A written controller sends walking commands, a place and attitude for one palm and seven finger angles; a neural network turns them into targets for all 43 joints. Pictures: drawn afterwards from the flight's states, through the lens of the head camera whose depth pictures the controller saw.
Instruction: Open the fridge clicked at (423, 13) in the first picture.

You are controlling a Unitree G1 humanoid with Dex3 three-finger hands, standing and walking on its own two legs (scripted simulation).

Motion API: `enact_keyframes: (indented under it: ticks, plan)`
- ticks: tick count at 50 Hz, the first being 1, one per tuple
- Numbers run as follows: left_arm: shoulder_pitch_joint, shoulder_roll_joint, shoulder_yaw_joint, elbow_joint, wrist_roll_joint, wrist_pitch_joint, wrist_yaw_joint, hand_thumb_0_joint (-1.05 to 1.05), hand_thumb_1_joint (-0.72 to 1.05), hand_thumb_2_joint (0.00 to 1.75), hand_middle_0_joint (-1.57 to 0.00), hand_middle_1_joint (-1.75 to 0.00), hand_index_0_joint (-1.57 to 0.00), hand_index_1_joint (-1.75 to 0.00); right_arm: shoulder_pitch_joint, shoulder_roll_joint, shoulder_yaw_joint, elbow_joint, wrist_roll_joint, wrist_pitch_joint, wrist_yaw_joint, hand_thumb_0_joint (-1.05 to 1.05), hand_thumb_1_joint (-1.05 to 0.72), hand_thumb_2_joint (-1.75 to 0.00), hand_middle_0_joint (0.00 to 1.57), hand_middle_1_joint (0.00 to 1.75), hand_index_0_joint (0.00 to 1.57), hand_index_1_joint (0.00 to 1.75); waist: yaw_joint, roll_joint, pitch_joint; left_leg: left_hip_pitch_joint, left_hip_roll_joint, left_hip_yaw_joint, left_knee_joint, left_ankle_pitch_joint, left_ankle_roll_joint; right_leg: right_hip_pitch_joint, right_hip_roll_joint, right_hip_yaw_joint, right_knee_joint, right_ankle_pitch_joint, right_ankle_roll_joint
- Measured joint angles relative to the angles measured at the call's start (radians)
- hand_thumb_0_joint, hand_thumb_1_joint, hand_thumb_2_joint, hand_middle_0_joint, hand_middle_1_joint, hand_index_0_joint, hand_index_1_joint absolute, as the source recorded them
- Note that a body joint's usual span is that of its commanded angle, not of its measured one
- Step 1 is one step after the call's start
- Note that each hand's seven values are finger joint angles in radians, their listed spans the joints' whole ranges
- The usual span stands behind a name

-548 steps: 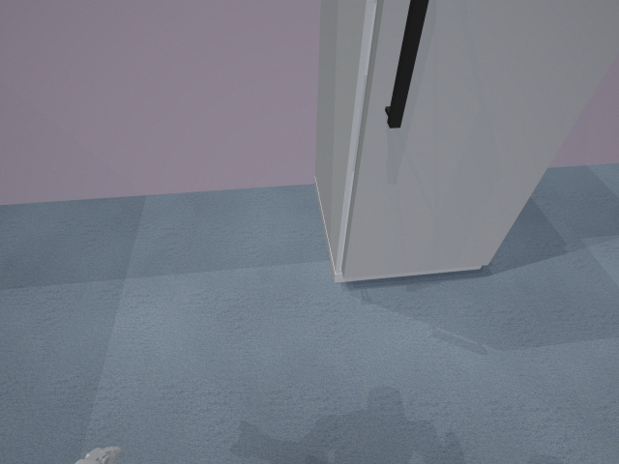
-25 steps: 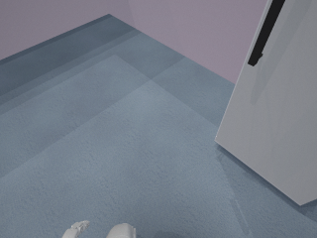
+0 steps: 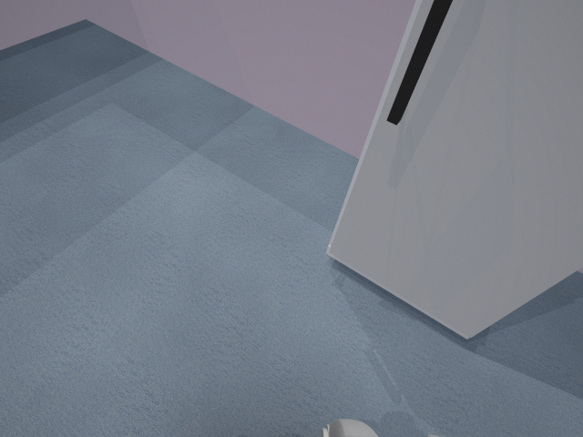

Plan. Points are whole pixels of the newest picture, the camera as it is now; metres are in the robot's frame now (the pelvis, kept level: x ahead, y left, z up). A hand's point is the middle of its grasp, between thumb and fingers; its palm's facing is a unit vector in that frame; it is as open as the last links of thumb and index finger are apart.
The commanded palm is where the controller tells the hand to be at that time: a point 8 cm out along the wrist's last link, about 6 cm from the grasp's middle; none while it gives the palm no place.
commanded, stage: turn to face it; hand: left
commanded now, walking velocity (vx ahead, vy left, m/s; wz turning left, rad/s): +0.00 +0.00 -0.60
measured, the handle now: (441, 12) +0.77 -0.17 +0.22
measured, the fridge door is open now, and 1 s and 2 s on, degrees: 0 0 0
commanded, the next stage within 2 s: take the last steps up to it in 0.72 s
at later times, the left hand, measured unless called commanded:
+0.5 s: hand (233, 417) +0.16 +0.09 -0.15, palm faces -0.28 -0.92 -0.26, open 7.4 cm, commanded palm none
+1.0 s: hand (194, 433) +0.14 +0.15 -0.18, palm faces -0.39 -0.91 -0.17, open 7.4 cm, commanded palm none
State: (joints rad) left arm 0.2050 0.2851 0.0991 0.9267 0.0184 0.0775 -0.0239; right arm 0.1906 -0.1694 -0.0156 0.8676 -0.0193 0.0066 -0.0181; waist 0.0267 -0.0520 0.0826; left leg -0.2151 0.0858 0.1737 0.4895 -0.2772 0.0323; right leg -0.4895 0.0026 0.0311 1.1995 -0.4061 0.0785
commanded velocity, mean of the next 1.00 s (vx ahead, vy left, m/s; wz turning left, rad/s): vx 0.06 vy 0.01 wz -0.31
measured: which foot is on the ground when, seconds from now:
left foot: down 0.00-0.28, up 0.30-0.74, down 0.76-1.00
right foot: up 0.00-0.26, down 0.28-0.78, up 0.80-1.00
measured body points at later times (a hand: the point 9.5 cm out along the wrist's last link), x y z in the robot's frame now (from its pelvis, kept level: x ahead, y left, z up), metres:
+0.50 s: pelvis +0.00 -0.07 -0.01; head +0.03 -0.10 +0.44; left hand +0.18 +0.14 -0.13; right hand -0.03 -0.33 -0.16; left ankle +0.03 +0.09 -0.67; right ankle -0.03 -0.15 -0.74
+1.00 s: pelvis +0.03 -0.02 +0.00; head +0.06 +0.01 +0.45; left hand +0.16 +0.19 -0.16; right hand -0.03 -0.25 -0.13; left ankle +0.06 +0.05 -0.74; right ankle -0.07 -0.15 -0.67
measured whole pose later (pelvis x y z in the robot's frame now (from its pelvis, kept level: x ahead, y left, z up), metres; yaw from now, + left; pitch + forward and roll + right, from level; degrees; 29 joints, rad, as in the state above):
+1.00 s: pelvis +0.03 -0.02 +0.00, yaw -26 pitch +0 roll -2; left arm 0.26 0.23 0.06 1.03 0.03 0.05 -0.01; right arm 0.26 -0.15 -0.02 0.98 -0.02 -0.01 -0.02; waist 0.00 -0.04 0.02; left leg -0.19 0.05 0.14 0.43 -0.24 0.06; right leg -0.40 -0.02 0.01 1.01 -0.39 0.03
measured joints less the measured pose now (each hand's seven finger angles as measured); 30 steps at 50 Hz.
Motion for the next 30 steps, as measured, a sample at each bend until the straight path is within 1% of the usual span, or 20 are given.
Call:
enact_keyframes:
  ticks: [3, 6, 8, 11, 12, 13, 14, 15, 16, 17, 18, 19, 21, 25, 30]
  plan:
    - [-0.008, -0.006, 0.000, -0.001, -0.001, 0.007, -0.002, 0.01, 0.91, 0.90, -0.20, -0.30, -0.20, -0.29, 0.026, 0.004, -0.006, 0.015, 0.001, -0.001, 0.003, 0.01, -0.90, -0.90, 0.20, 0.30, 0.20, 0.30, -0.010, 0.011, 0.000, 0.015, 0.019, 0.031, -0.012, -0.001, -0.005, 0.016, -0.030, -0.017, -0.046, -0.004, 0.010]
    - [-0.026, -0.016, -0.003, -0.003, -0.001, 0.013, -0.004, 0.01, 0.91, 0.90, -0.20, -0.30, -0.20, -0.29, 0.046, 0.003, -0.015, 0.033, -0.001, 0.002, 0.007, 0.01, -0.90, -0.90, 0.20, 0.30, 0.21, 0.30, -0.022, 0.021, 0.004, 0.022, 0.039, 0.067, -0.007, -0.009, -0.014, 0.040, -0.052, -0.042, -0.135, -0.022, 0.011]
    - [-0.043, -0.025, -0.008, -0.005, -0.001, 0.012, -0.005, 0.01, 0.91, 0.90, -0.20, -0.30, -0.20, -0.29, 0.057, -0.004, -0.023, 0.045, -0.004, 0.005, 0.010, 0.01, -0.90, -0.90, 0.20, 0.30, 0.21, 0.30, -0.034, 0.032, 0.009, 0.022, 0.056, 0.090, 0.006, -0.018, -0.024, 0.066, -0.060, -0.066, -0.221, -0.037, 0.005]
    - [-0.070, -0.040, -0.017, -0.013, -0.002, 0.003, -0.006, 0.01, 0.91, 0.90, -0.20, -0.30, -0.20, -0.29, 0.070, -0.022, -0.036, 0.063, -0.007, 0.009, 0.016, 0.01, -0.90, -0.90, 0.20, 0.30, 0.21, 0.30, -0.052, 0.051, 0.016, 0.016, 0.084, 0.126, 0.045, -0.041, -0.044, 0.113, -0.054, -0.097, -0.359, -0.044, -0.013]
    - [-0.078, -0.045, -0.020, -0.017, -0.003, -0.003, -0.006, 0.01, 0.91, 0.90, -0.20, -0.30, -0.20, -0.29, 0.075, -0.030, -0.040, 0.068, -0.007, 0.010, 0.017, 0.01, -0.90, -0.90, 0.20, 0.30, 0.21, 0.30, -0.056, 0.058, 0.018, 0.012, 0.094, 0.139, 0.065, -0.052, -0.053, 0.134, -0.048, -0.107, -0.415, -0.024, -0.022]
    - [-0.085, -0.048, -0.024, -0.023, -0.003, -0.012, -0.005, 0.01, 0.91, 0.90, -0.20, -0.30, -0.20, -0.29, 0.082, -0.039, -0.045, 0.073, -0.006, 0.012, 0.019, 0.01, -0.90, -0.90, 0.20, 0.30, 0.20, 0.30, -0.059, 0.066, 0.017, 0.006, 0.106, 0.150, 0.091, -0.066, -0.064, 0.164, -0.042, -0.117, -0.492, 0.022, -0.032]
    - [-0.086, -0.047, -0.031, -0.032, -0.002, -0.024, -0.005, 0.01, 0.91, 0.90, -0.20, -0.30, -0.20, -0.29, 0.095, -0.047, -0.048, 0.073, -0.003, 0.014, 0.021, 0.01, -0.90, -0.90, 0.20, 0.30, 0.20, 0.30, -0.062, 0.067, 0.011, -0.009, 0.116, 0.157, 0.134, -0.087, -0.076, 0.202, -0.041, -0.123, -0.585, 0.100, -0.047]
    - [-0.091, -0.050, -0.035, -0.035, 0.000, -0.041, 0.000, 0.01, 0.91, 0.90, -0.20, -0.30, -0.20, -0.29, 0.101, -0.058, -0.050, 0.075, 0.000, 0.021, 0.022, 0.01, -0.90, -0.90, 0.20, 0.30, 0.20, 0.30, -0.062, 0.075, 0.007, -0.041, 0.123, 0.136, 0.211, -0.139, -0.089, 0.206, -0.034, -0.121, -0.603, 0.095, -0.066]
    - [-0.099, -0.058, -0.042, -0.034, -0.003, -0.052, 0.007, 0.01, 0.91, 0.90, -0.20, -0.30, -0.20, -0.29, 0.097, -0.071, -0.052, 0.080, 0.002, 0.034, 0.019, 0.01, -0.90, -0.90, 0.20, 0.30, 0.20, 0.30, -0.067, 0.093, 0.012, -0.082, 0.119, 0.076, 0.307, -0.207, -0.099, 0.195, -0.022, -0.121, -0.578, 0.076, -0.085]
    - [-0.101, -0.065, -0.047, -0.035, -0.005, -0.059, 0.013, 0.01, 0.91, 0.90, -0.20, -0.30, -0.20, -0.29, 0.091, -0.081, -0.053, 0.085, 0.003, 0.048, 0.014, 0.01, -0.90, -0.90, 0.20, 0.30, 0.20, 0.30, -0.072, 0.102, 0.014, -0.124, 0.101, 0.018, 0.403, -0.254, -0.105, 0.191, -0.015, -0.118, -0.564, 0.063, -0.100]
    - [-0.100, -0.070, -0.050, -0.036, -0.007, -0.062, 0.019, 0.01, 0.91, 0.90, -0.20, -0.30, -0.20, -0.29, 0.083, -0.086, -0.053, 0.090, 0.004, 0.058, 0.009, 0.01, -0.90, -0.90, 0.20, 0.30, 0.20, 0.30, -0.071, 0.103, 0.014, -0.160, 0.081, -0.026, 0.485, -0.270, -0.109, 0.193, -0.010, -0.110, -0.567, 0.061, -0.110]
    - [-0.097, -0.073, -0.052, -0.036, -0.009, -0.063, 0.024, 0.01, 0.91, 0.90, -0.20, -0.30, -0.20, -0.29, 0.075, -0.088, -0.052, 0.093, 0.003, 0.063, 0.006, 0.01, -0.90, -0.90, 0.20, 0.30, 0.20, 0.30, -0.070, 0.102, 0.013, -0.191, 0.066, -0.056, 0.549, -0.256, -0.114, 0.201, -0.006, -0.100, -0.582, 0.067, -0.116]
    - [-0.089, -0.078, -0.057, -0.031, -0.010, -0.062, 0.029, 0.00, 0.91, 0.90, -0.20, -0.30, -0.20, -0.29, 0.059, -0.090, -0.051, 0.094, 0.000, 0.063, 0.007, 0.01, -0.90, -0.90, 0.19, 0.30, 0.20, 0.30, -0.068, 0.098, 0.009, -0.237, 0.051, -0.091, 0.614, -0.197, -0.126, 0.222, 0.004, -0.083, -0.626, 0.094, -0.120]
    - [-0.067, -0.084, -0.064, -0.013, -0.008, -0.060, 0.029, 0.00, 0.91, 0.90, -0.20, -0.30, -0.20, -0.29, 0.034, -0.082, -0.046, 0.083, -0.002, 0.055, 0.009, 0.01, -0.91, -0.90, 0.19, 0.30, 0.20, 0.30, -0.062, 0.087, -0.006, -0.278, 0.038, -0.124, 0.599, -0.117, -0.138, 0.250, 0.020, -0.055, -0.692, 0.132, -0.128]
    - [-0.033, -0.093, -0.066, 0.007, -0.003, -0.058, 0.029, 0.00, 0.91, 0.90, -0.20, -0.30, -0.21, -0.29, 0.004, -0.066, -0.038, 0.079, 0.000, 0.050, 0.010, 0.01, -0.90, -0.90, 0.19, 0.30, 0.20, 0.30, -0.043, 0.075, -0.020, -0.258, 0.016, -0.139, 0.495, -0.109, -0.137, 0.263, 0.041, -0.024, -0.718, 0.147, -0.128]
